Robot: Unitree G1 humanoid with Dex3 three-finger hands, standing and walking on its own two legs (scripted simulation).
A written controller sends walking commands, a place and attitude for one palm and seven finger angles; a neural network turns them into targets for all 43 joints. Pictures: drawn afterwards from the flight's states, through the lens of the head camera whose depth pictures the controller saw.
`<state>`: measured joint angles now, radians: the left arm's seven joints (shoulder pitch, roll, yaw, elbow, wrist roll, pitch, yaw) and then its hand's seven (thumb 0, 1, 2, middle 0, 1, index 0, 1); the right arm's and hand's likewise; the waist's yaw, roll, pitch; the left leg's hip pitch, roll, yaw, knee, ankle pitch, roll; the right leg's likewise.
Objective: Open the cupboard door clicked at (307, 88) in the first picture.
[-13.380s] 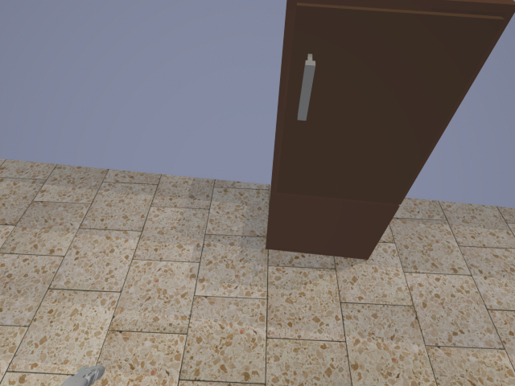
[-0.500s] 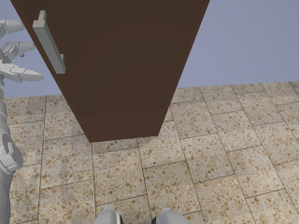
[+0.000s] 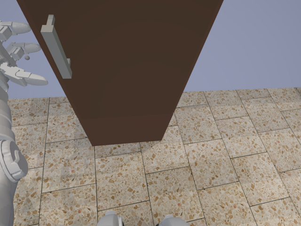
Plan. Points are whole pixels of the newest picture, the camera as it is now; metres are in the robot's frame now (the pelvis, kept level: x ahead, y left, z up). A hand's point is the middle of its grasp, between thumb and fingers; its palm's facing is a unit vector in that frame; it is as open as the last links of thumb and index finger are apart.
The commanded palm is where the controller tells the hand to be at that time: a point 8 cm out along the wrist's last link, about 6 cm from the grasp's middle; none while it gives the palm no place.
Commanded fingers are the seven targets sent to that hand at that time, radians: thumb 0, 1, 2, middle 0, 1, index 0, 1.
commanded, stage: move the hooked fingers beside the handle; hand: left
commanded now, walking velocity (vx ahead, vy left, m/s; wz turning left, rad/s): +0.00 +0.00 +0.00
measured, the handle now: (59, 49) +0.53 +0.20 +0.12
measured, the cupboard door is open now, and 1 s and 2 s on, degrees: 0 0 0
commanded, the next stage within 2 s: slide the fingers in behind the handle in 0.36 s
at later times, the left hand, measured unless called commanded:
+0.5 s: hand (33, 61) +0.49 +0.25 +0.11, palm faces +0.05 -1.00 +0.00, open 14.0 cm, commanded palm +0.47 +0.29 +0.11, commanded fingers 0.00 -0.50 0.30 -0.30 -1.20 -0.30 -1.20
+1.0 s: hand (37, 60) +0.49 +0.24 +0.12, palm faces +0.08 -1.00 +0.00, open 14.2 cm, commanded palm +0.47 +0.26 +0.11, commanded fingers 0.00 -0.50 0.30 -0.30 -1.20 -0.30 -1.20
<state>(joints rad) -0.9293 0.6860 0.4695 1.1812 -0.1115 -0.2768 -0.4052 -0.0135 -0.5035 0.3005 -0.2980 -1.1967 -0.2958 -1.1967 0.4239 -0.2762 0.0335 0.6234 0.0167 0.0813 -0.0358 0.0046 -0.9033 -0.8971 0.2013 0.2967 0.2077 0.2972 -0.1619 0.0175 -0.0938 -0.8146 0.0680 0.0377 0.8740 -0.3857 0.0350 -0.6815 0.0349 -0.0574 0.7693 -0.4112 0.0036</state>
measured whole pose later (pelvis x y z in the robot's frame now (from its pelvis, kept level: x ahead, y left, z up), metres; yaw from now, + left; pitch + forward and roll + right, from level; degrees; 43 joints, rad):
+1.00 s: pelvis -0.01 -0.01 +0.00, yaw +1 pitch +18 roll -4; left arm -0.97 0.63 0.38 1.21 -0.13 -0.28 -0.31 -0.01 -0.50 0.30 -0.28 -1.21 -0.26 -1.20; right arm 0.42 -0.27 0.03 0.65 0.01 0.05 -0.03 0.00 -0.90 -0.90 0.20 0.30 0.21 0.30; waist -0.15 0.02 -0.09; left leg -0.83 0.06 0.01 0.89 -0.37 0.02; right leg -0.70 0.03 -0.08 0.80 -0.42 -0.01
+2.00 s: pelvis -0.02 -0.01 -0.01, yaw +5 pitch +18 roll -4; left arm -1.07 0.46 0.15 1.21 -0.17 -0.30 -0.09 -0.01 -0.50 0.30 -0.13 -1.16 -0.08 -1.17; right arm 0.38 -0.26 0.01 0.74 -0.01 -0.05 0.02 0.00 -0.91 -0.90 0.20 0.30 0.21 0.30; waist -0.09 0.03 -0.08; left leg -0.87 0.01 -0.05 0.92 -0.36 0.02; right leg -0.71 -0.01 -0.14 0.84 -0.44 -0.01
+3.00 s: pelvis -0.01 -0.01 -0.01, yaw +3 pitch +19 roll -4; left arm -1.00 0.55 0.29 1.20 -0.16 -0.29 -0.23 -0.01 -0.50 0.30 -0.25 -1.22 -0.21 -1.22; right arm 0.41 -0.27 0.02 0.71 0.01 -0.01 -0.01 0.00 -0.90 -0.90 0.20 0.30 0.21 0.30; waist -0.12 0.03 -0.09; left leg -0.86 0.03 -0.02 0.90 -0.37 0.02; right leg -0.71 0.02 -0.11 0.82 -0.43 -0.01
